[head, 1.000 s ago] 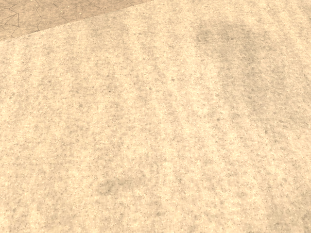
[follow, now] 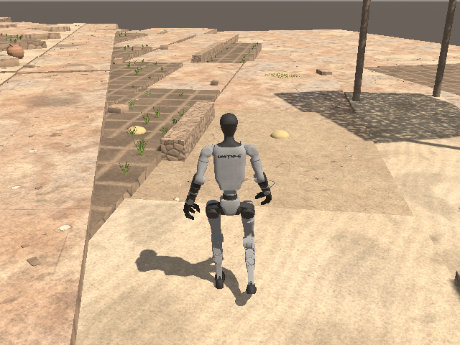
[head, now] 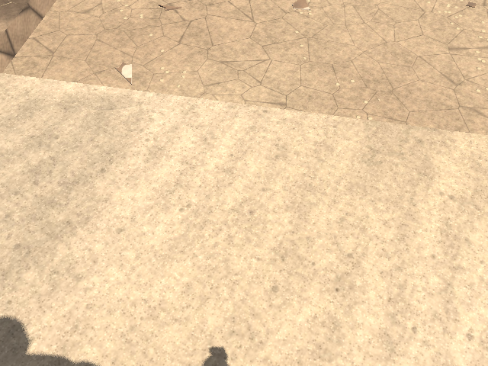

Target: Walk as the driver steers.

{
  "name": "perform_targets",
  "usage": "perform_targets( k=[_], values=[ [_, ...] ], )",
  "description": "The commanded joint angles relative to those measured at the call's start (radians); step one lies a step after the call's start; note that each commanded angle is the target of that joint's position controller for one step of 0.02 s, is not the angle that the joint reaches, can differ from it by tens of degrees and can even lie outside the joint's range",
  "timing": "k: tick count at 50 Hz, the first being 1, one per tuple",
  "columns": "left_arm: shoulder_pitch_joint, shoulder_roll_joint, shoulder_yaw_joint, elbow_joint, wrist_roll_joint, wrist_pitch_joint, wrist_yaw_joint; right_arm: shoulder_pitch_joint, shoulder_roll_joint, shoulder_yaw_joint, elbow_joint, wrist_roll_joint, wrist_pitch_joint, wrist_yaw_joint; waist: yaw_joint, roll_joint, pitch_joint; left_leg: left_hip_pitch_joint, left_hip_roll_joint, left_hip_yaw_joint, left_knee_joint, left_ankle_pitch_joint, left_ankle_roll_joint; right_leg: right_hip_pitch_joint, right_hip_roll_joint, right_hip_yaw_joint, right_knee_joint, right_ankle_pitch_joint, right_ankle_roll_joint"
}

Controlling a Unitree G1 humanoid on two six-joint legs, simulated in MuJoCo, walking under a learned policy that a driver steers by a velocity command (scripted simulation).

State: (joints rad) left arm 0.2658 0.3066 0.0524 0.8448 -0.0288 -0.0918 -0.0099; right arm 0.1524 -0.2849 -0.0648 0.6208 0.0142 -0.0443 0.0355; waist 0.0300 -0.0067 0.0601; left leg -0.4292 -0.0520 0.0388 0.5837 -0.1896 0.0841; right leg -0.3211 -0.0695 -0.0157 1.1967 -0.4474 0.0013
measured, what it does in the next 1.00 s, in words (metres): walks ahead, turning right: right foot, then left foot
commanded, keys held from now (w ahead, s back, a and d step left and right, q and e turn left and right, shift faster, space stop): w+e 1.00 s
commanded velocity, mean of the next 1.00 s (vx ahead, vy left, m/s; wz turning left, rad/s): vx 0.50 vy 0.00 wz -0.38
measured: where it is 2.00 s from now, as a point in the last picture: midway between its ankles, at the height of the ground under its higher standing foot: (403, 203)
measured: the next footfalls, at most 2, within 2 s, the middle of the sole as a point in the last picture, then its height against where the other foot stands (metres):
right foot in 0.44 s outside the picture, level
left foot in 0.90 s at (277, 263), level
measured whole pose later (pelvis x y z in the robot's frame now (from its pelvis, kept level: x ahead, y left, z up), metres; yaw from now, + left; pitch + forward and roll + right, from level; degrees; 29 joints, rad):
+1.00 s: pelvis +0.58 -0.10 +0.00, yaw -29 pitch +2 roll +1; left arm 0.34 0.31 0.06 0.71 -0.03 -0.02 0.01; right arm 0.13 -0.27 -0.05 0.67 -0.01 -0.12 0.01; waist 0.03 -0.04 0.00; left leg -0.42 -0.03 0.00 0.55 -0.18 0.01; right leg -0.33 0.07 0.15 1.10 -0.47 -0.03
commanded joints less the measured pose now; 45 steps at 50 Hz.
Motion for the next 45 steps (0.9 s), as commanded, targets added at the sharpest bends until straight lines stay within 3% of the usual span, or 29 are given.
perform_targets(
  k=[1,3,6,10,12,17,19,20,21,22,23,24,25,26,27,28,29,32,36,40,43,44,45],
  values=[
    [-0.042,0.13,0.025,-0.092,0.01,-0.025,0.0,0.086,-0.1,-0.029,-0.031,-0.015,-0.023,-0.009,-0.041,0.055,-0.15,0.38,0.285,-0.37,-0.303,0.242,0.201,-0.349,-0.088,0.077,0.006,0.111,-0.008],
    [0.011,0.098,0.022,-0.068,0.008,0.006,-0.002,0.065,-0.096,-0.027,-0.02,-0.018,-0.038,-0.01,-0.007,0.064,-0.136,0.284,0.275,-0.299,-0.364,0.271,0.201,-0.286,-0.097,0.068,-0.041,0.151,0.008],
    [-0.039,0.067,0.014,-0.079,0.014,0.031,0.004,0.087,-0.12,-0.033,0.021,-0.025,-0.058,-0.018,-0.013,0.052,-0.073,0.24,0.267,-0.187,-0.426,0.293,0.186,-0.344,-0.098,0.075,-0.146,0.288,0.035],
    [-0.131,0.048,0.009,-0.099,0.008,0.024,-0.009,0.105,-0.123,-0.03,0.055,-0.03,-0.062,-0.03,-0.055,0.054,-0.03,0.269,0.229,-0.042,-0.45,0.253,0.121,-0.349,-0.057,0.078,-0.383,0.542,0.027],
    [-0.19,0.032,0.002,-0.119,0.007,0.02,-0.019,0.126,-0.135,-0.033,0.074,-0.027,-0.062,-0.034,-0.083,0.052,-0.007,0.297,0.243,-0.007,-0.461,0.232,0.105,-0.337,-0.036,0.054,-0.48,0.605,0.016],
    [-0.275,0.03,-0.002,-0.183,0.011,0.017,-0.051,0.177,-0.151,-0.044,0.124,-0.009,-0.036,-0.041,-0.113,0.052,0.023,0.507,0.313,0.029,-0.378,0.358,0.083,-0.418,-0.006,0.019,-0.591,0.474,-0.035],
    [-0.246,0.05,0.008,-0.199,0.013,0.019,-0.062,0.154,-0.175,-0.051,0.122,-0.004,-0.019,-0.052,-0.081,0.082,-0.013,0.553,0.319,0.056,-0.277,0.638,0.056,-0.355,0.036,-0.032,-0.602,0.357,-0.07],
    [-0.194,0.073,0.02,-0.196,0.015,0.023,-0.062,0.142,-0.192,-0.055,0.118,-0.003,-0.011,-0.06,-0.05,0.108,-0.061,0.562,0.313,0.073,-0.187,0.828,0.039,-0.27,0.074,-0.068,-0.592,0.301,-0.09],
    [-0.078,0.111,0.041,-0.175,0.015,0.026,-0.058,0.127,-0.198,-0.055,0.113,-0.002,-0.001,-0.067,0.019,0.107,-0.129,0.533,0.29,0.103,-0.024,0.942,0.014,-0.112,0.118,-0.092,-0.615,0.299,-0.117],
    [0.078,0.171,0.072,-0.143,0.012,0.029,-0.045,0.129,-0.182,-0.046,0.106,-0.004,-0.001,-0.075,0.097,0.068,-0.216,0.388,0.249,0.126,0.211,0.844,-0.025,0.154,0.117,-0.036,-0.648,0.368,-0.161],
    [0.178,0.286,0.101,-0.136,0.012,0.034,-0.026,0.221,-0.084,-0.013,0.064,-0.033,-0.022,-0.069,0.069,-0.156,-0.347,-0.006,0.123,0.123,0.603,0.246,-0.092,0.548,-0.138,0.397,-0.647,0.384,-0.316],
    [0.174,0.265,0.088,-0.152,0.004,0.027,-0.031,0.218,-0.056,0.009,0.052,-0.032,-0.059,-0.049,0.054,-0.218,-0.489,-0.265,-0.038,-0.081,0.823,-0.397,-0.115,0.743,-0.274,0.865,-0.83,0.25,-0.451],
    [0.165,0.198,0.07,-0.153,0.009,0.027,-0.029,0.118,-0.134,-0.011,0.035,0.01,-0.086,-0.029,0.102,-0.129,-0.408,-0.376,0.036,-0.173,0.856,-0.343,-0.09,0.71,-0.245,0.752,-0.871,0.167,-0.387],
    [0.117,0.161,0.061,-0.158,0.008,0.025,-0.024,0.053,-0.134,-0.005,0.013,0.022,-0.1,-0.024,0.086,-0.071,-0.277,-0.399,0.081,-0.15,0.79,-0.261,-0.072,0.568,-0.205,0.613,-0.878,0.183,-0.343],
    [0.05,0.137,0.052,-0.172,0.009,0.028,-0.022,0.03,-0.126,-0.005,0.011,0.001,-0.103,-0.031,0.039,0.007,-0.181,-0.36,0.121,-0.136,0.686,-0.203,-0.072,0.399,-0.166,0.512,-0.892,0.267,-0.312],
    [0.0,0.107,0.041,-0.19,0.017,0.028,-0.018,0.032,-0.139,-0.015,0.013,-0.019,-0.095,-0.038,0.002,0.004,-0.134,-0.286,0.148,-0.131,0.61,-0.166,-0.08,0.273,-0.134,0.441,-0.915,0.369,-0.299],
    [-0.026,0.101,0.037,-0.207,0.026,0.03,-0.015,0.051,-0.136,-0.018,0.012,-0.024,-0.082,-0.038,-0.027,-0.025,-0.117,-0.23,0.156,-0.13,0.581,-0.146,-0.091,0.192,-0.112,0.414,-0.938,0.423,-0.301],
    [-0.032,0.128,0.046,-0.21,0.022,0.025,0.0,0.068,-0.101,-0.009,0.012,-0.032,-0.055,-0.045,-0.051,-0.036,-0.098,-0.188,0.152,-0.097,0.449,-0.088,-0.137,0.073,-0.077,0.323,-0.965,0.558,-0.307],
    [0.013,0.151,0.055,-0.192,0.007,0.035,0.019,-0.079,-0.056,0.012,-0.017,-0.03,-0.058,-0.042,0.006,-0.064,-0.078,-0.122,0.1,-0.08,0.13,0.185,-0.164,0.02,-0.004,0.243,-0.944,0.485,-0.242],
    [0.082,0.151,0.057,-0.171,-0.001,0.052,0.025,-0.172,-0.082,0.005,-0.039,-0.008,-0.075,-0.023,0.047,-0.086,-0.081,-0.067,0.053,-0.1,-0.042,0.246,-0.156,0.093,-0.032,0.333,-0.881,0.377,-0.217],
    [0.075,0.145,0.059,-0.174,0.004,0.059,0.028,-0.132,-0.12,-0.015,-0.033,-0.003,-0.088,-0.015,0.01,-0.118,-0.085,-0.003,0.05,-0.119,-0.098,0.145,-0.113,0.162,-0.064,0.428,-0.793,0.349,-0.189],
    [0.058,0.131,0.055,-0.18,0.005,0.061,0.027,-0.069,-0.13,-0.025,-0.016,-0.004,-0.092,-0.017,-0.029,-0.124,-0.1,0.083,0.048,-0.105,-0.135,0.141,-0.089,0.154,-0.046,0.431,-0.745,0.362,-0.17],
    [0.053,0.094,0.043,-0.19,0.011,0.058,0.024,0.025,-0.158,-0.04,-0.001,-0.016,-0.097,-0.024,-0.077,-0.109,-0.164,0.247,0.092,-0.128,-0.14,0.133,-0.051,0.113,0.001,0.395,-0.625,0.386,-0.137]
  ],
)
